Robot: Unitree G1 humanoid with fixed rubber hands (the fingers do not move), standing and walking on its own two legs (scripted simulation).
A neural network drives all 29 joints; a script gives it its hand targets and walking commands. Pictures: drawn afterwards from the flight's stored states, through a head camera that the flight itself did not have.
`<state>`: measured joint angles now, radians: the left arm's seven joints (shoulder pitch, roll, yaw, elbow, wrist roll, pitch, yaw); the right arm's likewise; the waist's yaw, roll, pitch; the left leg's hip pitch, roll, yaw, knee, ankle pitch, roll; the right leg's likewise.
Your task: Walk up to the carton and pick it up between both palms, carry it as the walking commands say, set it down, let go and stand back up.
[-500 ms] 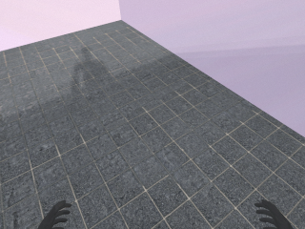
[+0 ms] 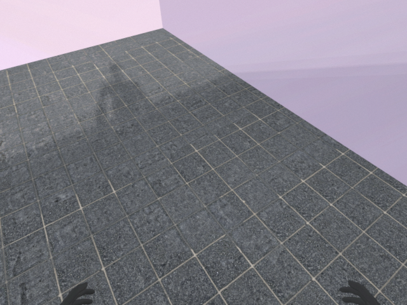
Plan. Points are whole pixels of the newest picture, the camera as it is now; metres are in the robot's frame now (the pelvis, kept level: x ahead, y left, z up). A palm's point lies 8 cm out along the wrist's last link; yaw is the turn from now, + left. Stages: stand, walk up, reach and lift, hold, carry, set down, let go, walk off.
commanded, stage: stand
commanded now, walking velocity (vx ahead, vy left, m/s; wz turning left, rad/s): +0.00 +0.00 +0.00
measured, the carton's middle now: out of the picture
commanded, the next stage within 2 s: walk up in 0.62 s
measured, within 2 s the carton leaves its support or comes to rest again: neither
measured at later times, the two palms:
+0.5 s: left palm out of the picture +0.11 +0.31 -0.08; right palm out of the picture +0.11 -0.31 -0.08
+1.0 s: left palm out of the picture +0.07 +0.38 -0.06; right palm (364, 296) +0.18 -0.28 -0.06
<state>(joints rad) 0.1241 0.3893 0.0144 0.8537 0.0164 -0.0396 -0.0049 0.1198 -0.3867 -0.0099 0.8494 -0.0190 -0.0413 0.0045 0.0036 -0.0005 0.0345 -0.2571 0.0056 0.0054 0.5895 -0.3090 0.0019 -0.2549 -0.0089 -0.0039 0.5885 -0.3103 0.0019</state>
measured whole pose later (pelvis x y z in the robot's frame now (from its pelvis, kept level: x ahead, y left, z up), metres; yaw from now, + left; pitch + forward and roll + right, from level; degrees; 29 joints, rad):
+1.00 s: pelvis -0.01 +0.02 +0.01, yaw +13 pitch +1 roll -1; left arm 0.09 0.47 0.08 0.88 0.03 -0.06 0.02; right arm 0.14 -0.47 -0.07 0.77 -0.07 0.05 0.15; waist -0.05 0.00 0.03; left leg -0.50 0.05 0.00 0.82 -0.31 -0.03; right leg -0.21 -0.12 -0.20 0.46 -0.26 0.02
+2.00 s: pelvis +0.00 +0.25 +0.01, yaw +72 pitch +3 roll +1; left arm 0.28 0.51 0.07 0.81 0.04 -0.13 0.03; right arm 0.15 -0.48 -0.11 0.64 -0.06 0.05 0.19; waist -0.02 0.02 0.00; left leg -0.48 -0.08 -0.11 0.76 -0.28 0.02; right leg -0.30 -0.09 -0.15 0.52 -0.26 -0.01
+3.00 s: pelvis -0.15 +0.71 +0.00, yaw +119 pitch +2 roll -1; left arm 0.40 0.58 0.10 0.95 0.00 -0.13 0.00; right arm -0.14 -0.53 -0.09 0.77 -0.01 0.01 0.20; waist 0.09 0.07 -0.02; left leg -0.50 0.07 0.05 0.52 -0.14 0.04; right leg 0.09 -0.17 -0.40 0.31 -0.36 0.09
